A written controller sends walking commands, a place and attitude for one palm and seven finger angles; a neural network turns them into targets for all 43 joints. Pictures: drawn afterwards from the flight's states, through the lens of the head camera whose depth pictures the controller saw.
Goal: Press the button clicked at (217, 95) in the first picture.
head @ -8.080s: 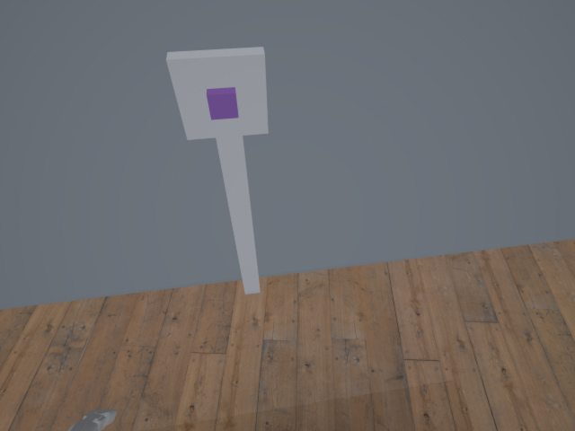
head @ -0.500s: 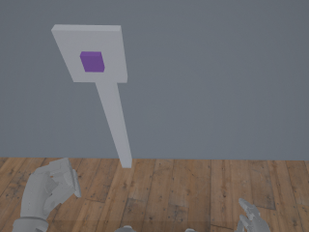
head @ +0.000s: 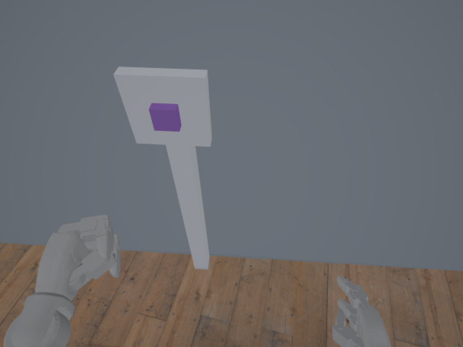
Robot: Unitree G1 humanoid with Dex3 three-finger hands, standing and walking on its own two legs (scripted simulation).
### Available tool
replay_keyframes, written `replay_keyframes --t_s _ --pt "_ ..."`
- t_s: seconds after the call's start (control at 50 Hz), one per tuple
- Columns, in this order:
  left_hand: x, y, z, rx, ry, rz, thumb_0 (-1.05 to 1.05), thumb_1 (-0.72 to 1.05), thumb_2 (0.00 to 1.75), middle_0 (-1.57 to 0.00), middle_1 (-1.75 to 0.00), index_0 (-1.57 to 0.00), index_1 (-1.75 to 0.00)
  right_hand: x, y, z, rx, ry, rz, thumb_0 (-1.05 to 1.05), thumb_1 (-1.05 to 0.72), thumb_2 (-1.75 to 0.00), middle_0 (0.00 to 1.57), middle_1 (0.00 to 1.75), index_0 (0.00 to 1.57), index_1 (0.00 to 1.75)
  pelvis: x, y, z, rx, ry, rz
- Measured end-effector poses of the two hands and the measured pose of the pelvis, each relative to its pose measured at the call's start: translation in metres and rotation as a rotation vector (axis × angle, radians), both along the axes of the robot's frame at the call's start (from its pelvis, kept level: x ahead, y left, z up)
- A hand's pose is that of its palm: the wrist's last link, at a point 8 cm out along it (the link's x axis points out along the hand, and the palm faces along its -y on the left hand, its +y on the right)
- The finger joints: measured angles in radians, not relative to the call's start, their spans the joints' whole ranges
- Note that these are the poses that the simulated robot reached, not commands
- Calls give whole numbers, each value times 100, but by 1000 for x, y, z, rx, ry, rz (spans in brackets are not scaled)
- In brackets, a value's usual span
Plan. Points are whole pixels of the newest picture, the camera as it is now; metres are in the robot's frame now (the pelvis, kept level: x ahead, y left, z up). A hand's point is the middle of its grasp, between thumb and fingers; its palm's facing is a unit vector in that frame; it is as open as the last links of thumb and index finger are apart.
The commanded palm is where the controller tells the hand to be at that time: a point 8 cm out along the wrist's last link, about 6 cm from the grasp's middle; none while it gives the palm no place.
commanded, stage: raise the hand and make a fist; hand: left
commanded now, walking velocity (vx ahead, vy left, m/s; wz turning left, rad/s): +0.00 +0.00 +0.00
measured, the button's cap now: (166, 116) +0.52 +0.19 +0.12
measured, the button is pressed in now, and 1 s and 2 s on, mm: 0 0 0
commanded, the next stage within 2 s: aim a knuckle at the button in 0.56 s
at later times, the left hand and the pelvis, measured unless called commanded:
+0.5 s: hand (116, 246) +0.23 +0.19 +0.11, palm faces +0.05 -1.00 -0.05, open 3.1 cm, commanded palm +0.20 +0.24 +0.12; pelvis +0.00 -0.02 +0.01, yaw -1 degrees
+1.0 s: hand (136, 221) +0.27 +0.17 +0.11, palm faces +0.01 -1.00 -0.03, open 3.1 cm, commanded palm +0.25 +0.23 +0.11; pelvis -0.01 -0.02 +0.01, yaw -1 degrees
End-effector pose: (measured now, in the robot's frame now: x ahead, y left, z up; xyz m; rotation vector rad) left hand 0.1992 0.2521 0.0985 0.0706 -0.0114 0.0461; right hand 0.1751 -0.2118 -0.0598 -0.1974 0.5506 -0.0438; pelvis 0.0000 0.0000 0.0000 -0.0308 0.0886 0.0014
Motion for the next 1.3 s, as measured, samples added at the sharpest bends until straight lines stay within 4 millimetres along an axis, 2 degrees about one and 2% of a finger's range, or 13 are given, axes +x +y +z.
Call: replay_keyframes --t_s 0.26,0.44,0.74,0.84,1.0,1.3 --pt "19 3 23 -13 -13 -9 2 90 90 -130 -150 -130 -150 -17 -25 3 -26 32 -48 2 -90 -90 20 30 20 30 2 -7 10 11 -35 -8" --pt "11 -9 16 -21 11 -2 2 90 90 -130 -150 -129 -150 -18 -36 9 -33 9 -58 2 -90 -90 20 30 20 30 -2 -13 12 18 -48 -13" --pt "5 -14 16 -16 6 1 2 90 90 -131 -150 -130 -150 -21 -34 5 -12 6 -42 2 -90 -90 20 30 20 30 -10 -20 12 20 -60 -6" --pt "19 -11 15 -23 -4 10 2 90 90 -131 -150 -130 -150 -25 -36 1 -22 26 -47 2 -90 -90 20 30 20 30 -14 -21 12 20 -59 -2" --pt "53 -24 13 -37 -8 -36 2 90 90 -131 -150 -130 -150 -35 -42 -2 -28 51 -80 2 -90 -90 20 30 20 30 -14 -19 12 26 -46 -15" --pt "99 -36 7 -35 -5 -21 2 90 90 -130 -150 -130 -150 -55 -46 -15 -31 166 -120 2 -90 -90 20 30 20 30 -12 -16 11 30 -21 -27"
